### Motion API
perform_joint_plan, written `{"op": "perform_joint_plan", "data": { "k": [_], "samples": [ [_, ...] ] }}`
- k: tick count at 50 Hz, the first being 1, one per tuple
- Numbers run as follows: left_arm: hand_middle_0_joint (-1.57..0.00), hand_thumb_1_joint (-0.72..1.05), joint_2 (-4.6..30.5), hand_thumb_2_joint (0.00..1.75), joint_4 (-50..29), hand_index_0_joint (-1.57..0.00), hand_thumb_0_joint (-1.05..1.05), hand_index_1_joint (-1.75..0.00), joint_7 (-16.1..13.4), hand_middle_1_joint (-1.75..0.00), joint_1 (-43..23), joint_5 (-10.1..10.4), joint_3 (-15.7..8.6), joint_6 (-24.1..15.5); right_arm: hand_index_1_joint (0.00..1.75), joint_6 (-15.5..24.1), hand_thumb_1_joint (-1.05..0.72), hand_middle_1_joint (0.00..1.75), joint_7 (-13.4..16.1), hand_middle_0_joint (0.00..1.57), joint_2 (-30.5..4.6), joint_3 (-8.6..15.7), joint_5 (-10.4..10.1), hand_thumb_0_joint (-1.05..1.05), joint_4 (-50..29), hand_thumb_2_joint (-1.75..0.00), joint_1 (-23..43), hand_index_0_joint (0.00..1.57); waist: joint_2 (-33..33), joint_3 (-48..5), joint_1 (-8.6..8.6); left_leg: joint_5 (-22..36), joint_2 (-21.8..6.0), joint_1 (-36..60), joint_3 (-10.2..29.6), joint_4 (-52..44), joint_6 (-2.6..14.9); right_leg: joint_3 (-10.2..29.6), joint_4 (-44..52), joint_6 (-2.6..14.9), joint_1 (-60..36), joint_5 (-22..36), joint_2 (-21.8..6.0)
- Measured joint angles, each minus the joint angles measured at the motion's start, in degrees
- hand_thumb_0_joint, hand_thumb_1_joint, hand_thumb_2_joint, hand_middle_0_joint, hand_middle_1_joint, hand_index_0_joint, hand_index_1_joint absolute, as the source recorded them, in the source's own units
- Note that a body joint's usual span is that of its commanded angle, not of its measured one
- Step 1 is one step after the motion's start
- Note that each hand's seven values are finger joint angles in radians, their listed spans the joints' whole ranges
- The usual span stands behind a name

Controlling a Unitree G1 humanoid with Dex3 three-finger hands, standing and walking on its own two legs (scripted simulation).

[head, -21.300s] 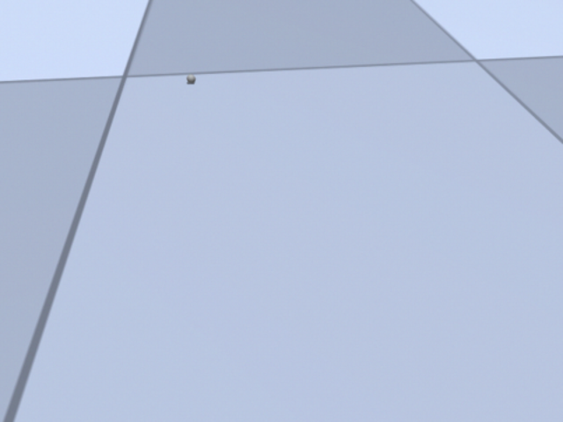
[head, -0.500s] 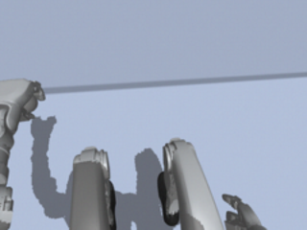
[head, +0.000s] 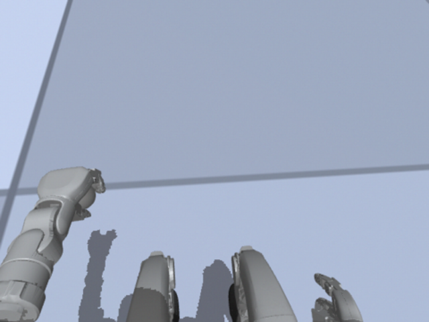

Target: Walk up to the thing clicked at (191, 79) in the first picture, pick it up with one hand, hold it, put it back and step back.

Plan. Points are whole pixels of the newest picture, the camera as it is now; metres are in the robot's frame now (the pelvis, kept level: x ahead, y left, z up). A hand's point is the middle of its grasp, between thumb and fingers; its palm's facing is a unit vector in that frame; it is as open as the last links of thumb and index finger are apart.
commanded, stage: lift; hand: left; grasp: from above
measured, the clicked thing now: (80, 196) +0.38 +0.26 -0.08
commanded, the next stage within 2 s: hold in 0.62 s
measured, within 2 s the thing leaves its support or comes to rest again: neither
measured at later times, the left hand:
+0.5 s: hand (70, 171) +0.37 +0.23 +0.04, palm faces -0.42 -0.09 -0.90, open 7.2 cm
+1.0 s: hand (59, 147) +0.39 +0.22 +0.10, palm faces -0.44 -0.07 -0.90, open 7.2 cm
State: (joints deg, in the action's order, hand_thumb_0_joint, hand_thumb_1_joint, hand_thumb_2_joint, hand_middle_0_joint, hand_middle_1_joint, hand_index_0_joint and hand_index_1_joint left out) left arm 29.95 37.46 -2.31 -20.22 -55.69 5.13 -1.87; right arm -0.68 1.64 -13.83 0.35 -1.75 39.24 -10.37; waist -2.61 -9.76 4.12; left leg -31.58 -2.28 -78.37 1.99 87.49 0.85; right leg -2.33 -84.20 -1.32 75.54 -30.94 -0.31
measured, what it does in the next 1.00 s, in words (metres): rises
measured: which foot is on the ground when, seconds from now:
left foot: down 0.00-1.00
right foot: down 0.00-1.00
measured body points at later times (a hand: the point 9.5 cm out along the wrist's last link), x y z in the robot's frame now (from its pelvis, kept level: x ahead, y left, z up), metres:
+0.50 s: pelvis +0.04 -0.01 +0.12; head +0.10 -0.01 +0.56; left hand +0.39 +0.23 +0.10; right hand +0.13 -0.27 -0.01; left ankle +0.08 +0.11 -0.56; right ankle +0.08 -0.14 -0.56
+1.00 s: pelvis +0.08 +0.00 +0.15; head +0.11 -0.01 +0.60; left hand +0.41 +0.23 +0.15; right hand +0.18 -0.27 +0.03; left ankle +0.08 +0.11 -0.56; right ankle +0.08 -0.14 -0.56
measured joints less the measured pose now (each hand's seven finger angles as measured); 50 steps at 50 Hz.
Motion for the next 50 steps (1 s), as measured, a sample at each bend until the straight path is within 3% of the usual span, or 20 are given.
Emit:
{"op": "perform_joint_plan", "data": {
  "k": [14,23,33,50],
  "samples": [
    [-0.66,0.35,-4.5,0.34,7.6,-0.83,-0.02,-0.64,-3.5,-0.77,1.1,-0.6,3.6,1.7,0.3,2.4,-0.91,0.3,1.3,0.2,-0.2,0.9,-0.4,0.01,2.5,-0.9,-3.2,0.2,0.0,1.6,-0.36,4.6,-0.1,21.2,-1.5,-19.3,-0.44,1.0,18.7,0.28,-20.4,4.8,0.2],
    [-0.67,0.34,-6.5,0.35,9.8,-0.84,-0.02,-0.63,-5.9,-0.76,0.2,-0.6,4.3,2.6,0.3,2.3,-0.91,0.3,1.3,0.2,-0.2,1.5,-0.4,0.01,3.3,-0.9,-4.3,0.2,0.4,3.4,-0.66,7.2,0.0,31.5,-2.6,-29.3,-0.65,1.8,28.1,0.43,-30.1,7.3,0.2],
    [-0.69,0.33,-7.7,0.35,9.4,-0.86,-0.02,-0.62,-4.8,-0.74,1.3,0.2,5.3,4.0,0.3,1.4,-0.91,0.3,1.0,0.2,-0.2,2.0,-0.6,0.01,3.7,-0.9,-4.8,0.2,0.4,4.3,-1.34,9.4,0.2,40.4,-3.2,-38.0,-0.67,2.2,36.5,0.37,-38.7,9.5,0.1],
    [-0.7,0.33,-7.7,0.34,6.7,-0.87,-0.02,-0.61,-1.8,-0.73,2.6,-0.8,6.6,3.5,0.3,-0.1,-0.9,0.3,0.7,0.2,-0.4,2.3,-1.2,0.01,2.7,-0.9,-3.7,0.2,0.4,5.0,-2.81,11.8,0.8,50.3,-4.3,-47.1,-0.5,3.1,45.0,0.14,-48.0,11.8,-0.3]
  ]
}}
